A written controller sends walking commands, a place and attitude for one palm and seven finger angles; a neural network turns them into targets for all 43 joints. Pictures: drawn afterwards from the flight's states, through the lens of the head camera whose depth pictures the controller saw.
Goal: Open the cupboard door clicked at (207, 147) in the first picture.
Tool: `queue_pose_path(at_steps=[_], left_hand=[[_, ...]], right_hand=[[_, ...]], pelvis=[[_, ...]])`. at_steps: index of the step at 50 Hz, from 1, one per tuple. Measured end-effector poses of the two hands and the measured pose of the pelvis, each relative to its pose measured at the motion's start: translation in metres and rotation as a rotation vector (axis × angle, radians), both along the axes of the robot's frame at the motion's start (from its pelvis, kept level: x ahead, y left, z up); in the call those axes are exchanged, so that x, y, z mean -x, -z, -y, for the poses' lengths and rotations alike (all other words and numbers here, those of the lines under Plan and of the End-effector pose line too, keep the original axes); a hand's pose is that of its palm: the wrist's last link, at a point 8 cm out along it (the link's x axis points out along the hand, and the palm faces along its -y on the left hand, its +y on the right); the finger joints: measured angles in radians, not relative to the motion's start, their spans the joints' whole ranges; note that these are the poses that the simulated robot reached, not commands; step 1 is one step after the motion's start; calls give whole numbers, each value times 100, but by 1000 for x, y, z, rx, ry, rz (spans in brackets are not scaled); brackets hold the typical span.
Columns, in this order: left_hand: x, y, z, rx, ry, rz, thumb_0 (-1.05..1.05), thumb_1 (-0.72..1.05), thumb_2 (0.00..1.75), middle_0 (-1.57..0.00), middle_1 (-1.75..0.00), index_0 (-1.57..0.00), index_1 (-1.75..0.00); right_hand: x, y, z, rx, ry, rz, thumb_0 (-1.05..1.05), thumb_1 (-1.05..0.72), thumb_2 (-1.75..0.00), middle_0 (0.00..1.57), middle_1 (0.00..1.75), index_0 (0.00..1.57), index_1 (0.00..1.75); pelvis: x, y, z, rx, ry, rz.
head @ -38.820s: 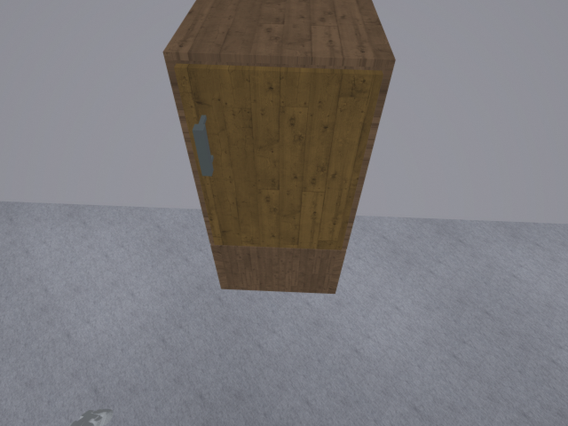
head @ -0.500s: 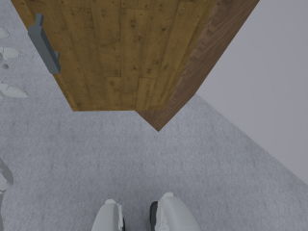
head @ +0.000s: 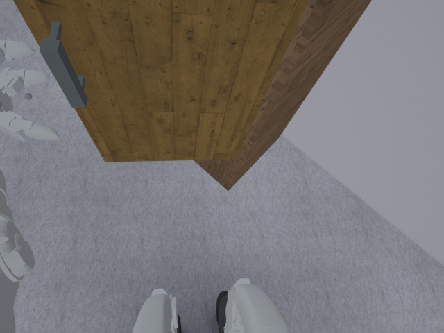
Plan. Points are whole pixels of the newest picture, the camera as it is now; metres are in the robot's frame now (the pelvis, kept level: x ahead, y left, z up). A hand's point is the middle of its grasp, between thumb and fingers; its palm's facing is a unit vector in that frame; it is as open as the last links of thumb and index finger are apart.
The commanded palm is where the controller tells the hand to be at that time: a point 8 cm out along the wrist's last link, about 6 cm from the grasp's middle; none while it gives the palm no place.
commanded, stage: slide the fingers in behind the handle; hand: left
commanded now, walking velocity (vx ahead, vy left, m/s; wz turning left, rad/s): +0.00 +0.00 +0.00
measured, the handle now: (68, 67) +0.55 +0.23 +0.06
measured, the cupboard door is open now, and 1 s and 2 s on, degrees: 47 48 47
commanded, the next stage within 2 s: close the thumb around the handle in 1.22 s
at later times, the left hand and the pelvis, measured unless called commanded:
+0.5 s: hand (53, 97) +0.49 +0.25 +0.06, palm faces +0.02 -1.00 +0.00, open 14.0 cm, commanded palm +0.46 +0.28 +0.06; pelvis +0.01 +0.00 +0.01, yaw +0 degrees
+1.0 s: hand (68, 99) +0.48 +0.22 +0.07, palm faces +0.03 -1.00 -0.01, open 14.0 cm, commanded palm +0.46 +0.26 +0.06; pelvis +0.00 -0.02 +0.01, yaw +1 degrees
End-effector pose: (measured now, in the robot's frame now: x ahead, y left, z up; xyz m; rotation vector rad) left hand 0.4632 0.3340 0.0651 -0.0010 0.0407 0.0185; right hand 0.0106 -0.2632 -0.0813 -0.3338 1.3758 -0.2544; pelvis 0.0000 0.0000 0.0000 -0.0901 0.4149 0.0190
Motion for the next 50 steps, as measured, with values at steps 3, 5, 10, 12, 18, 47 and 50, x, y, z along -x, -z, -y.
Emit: queue_pose_path(at_steps=[3,5,10,12,18,47,50], left_hand=[[-1,-1,3,-6,-3,3,-1,-50,30,-30,-120,-30,-120],[-1,-1,5,-9,-1,0,-1,-50,30,-30,-120,-30,-120],[-4,1,12,-2,2,-1,-1,-50,30,-30,-120,-30,-120],[-4,1,15,-5,2,7,-1,-50,30,-30,-120,-30,-120],[-3,0,25,-6,7,10,-1,-50,30,-30,-120,-30,-120],[7,-5,60,-12,-20,24,-1,-50,30,-28,-119,-29,-120],[7,-5,60,-15,-15,24,-1,-50,30,-28,-119,-29,-120]], right_hand=[[-3,0,-1,-4,2,13,0,-90,-90,20,30,21,30],[-4,0,-2,-7,2,16,0,-90,-90,20,30,21,30],[-7,1,-2,-11,-3,11,0,-90,-90,20,30,21,30],[-8,1,-1,-12,-2,11,0,-90,-90,20,30,21,30],[-11,1,0,-21,4,14,0,-90,-90,20,30,21,30],[-20,7,12,-51,-8,66,0,-90,-90,20,30,20,30],[-19,7,14,-45,-7,69,0,-90,-90,20,30,20,30]], pelvis=[[-1,-1,-1,-2,3,3],[-2,-1,-1,-2,2,5],[-3,-2,-1,-5,1,6],[-4,-2,-1,-6,1,5],[-7,-4,0,-8,1,11],[-3,-5,15,-34,0,40],[-2,-5,16,-34,0,39]])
